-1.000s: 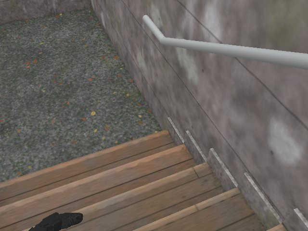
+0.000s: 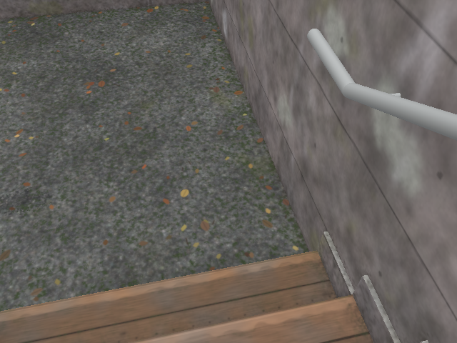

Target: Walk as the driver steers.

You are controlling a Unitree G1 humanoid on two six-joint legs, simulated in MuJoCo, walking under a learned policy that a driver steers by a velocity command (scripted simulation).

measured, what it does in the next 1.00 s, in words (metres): goes down, turning left: right foot 0.16 m lower, then left foot 0.16 m lower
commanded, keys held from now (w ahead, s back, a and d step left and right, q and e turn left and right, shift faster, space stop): w+q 0.96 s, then w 0.04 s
